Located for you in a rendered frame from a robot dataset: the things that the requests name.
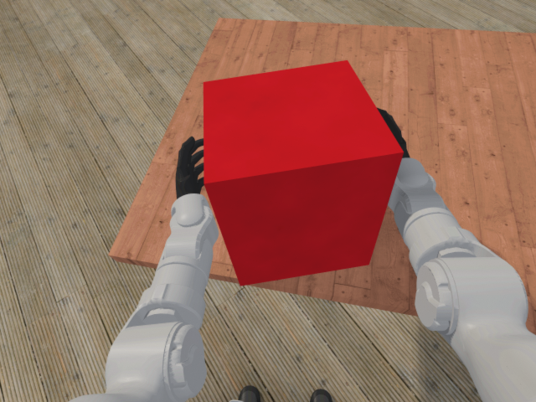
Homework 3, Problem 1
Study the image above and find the left robot foot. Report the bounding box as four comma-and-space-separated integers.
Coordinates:
238, 385, 260, 402

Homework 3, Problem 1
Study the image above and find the robot right hand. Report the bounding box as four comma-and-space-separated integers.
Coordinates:
377, 108, 410, 158

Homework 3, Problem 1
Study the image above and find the carton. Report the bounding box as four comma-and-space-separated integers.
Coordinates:
204, 60, 404, 286

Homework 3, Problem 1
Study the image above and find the left robot forearm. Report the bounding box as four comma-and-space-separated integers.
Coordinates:
106, 193, 219, 367

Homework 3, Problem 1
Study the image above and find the table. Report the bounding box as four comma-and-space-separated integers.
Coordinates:
109, 18, 536, 335

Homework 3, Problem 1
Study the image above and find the right robot forearm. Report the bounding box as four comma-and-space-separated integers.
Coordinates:
388, 157, 528, 322

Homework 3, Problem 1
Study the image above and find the robot left hand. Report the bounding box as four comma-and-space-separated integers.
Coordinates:
176, 137, 204, 199

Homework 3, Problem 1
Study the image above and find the robot left upper arm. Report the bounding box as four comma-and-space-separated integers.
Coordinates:
69, 322, 207, 402

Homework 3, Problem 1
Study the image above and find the robot right upper arm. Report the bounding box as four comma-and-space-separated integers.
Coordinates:
415, 257, 536, 402

